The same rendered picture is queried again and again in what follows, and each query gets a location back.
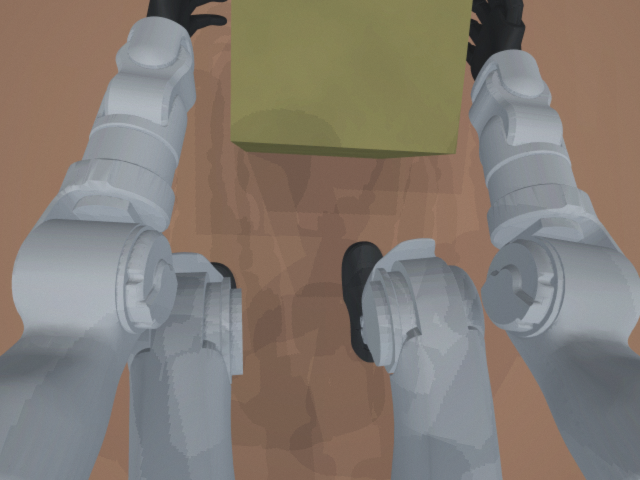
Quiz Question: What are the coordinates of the left robot hand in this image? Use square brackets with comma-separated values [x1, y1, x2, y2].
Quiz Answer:
[147, 0, 227, 38]

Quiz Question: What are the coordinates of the right robot hand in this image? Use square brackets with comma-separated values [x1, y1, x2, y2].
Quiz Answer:
[466, 0, 525, 81]

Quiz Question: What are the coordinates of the carton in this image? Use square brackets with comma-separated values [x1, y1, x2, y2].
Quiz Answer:
[230, 0, 473, 159]

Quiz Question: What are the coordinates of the robot right shin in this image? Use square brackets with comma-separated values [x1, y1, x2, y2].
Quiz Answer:
[360, 238, 485, 352]

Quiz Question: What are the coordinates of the right robot forearm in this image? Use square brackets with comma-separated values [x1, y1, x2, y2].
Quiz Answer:
[469, 49, 626, 257]

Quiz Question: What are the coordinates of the right robot foot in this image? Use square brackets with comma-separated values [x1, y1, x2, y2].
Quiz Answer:
[342, 241, 383, 363]

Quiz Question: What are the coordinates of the left robot upper arm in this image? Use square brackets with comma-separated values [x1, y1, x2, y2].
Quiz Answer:
[0, 219, 178, 480]

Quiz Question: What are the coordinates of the right robot upper arm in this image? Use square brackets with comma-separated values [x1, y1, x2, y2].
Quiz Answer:
[481, 235, 640, 480]

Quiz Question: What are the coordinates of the left robot forearm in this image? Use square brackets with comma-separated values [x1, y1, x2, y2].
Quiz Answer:
[12, 16, 196, 315]

